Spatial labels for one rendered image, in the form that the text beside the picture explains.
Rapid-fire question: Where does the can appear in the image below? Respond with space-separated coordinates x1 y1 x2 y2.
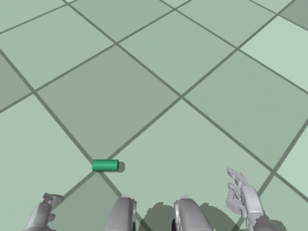
92 159 119 171

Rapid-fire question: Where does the right robot hand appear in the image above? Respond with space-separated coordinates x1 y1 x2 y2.
225 168 264 219

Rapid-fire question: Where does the right robot arm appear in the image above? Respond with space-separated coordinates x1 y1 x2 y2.
246 212 277 231

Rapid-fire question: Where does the left robot hand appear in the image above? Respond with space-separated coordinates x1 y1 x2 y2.
23 193 64 231

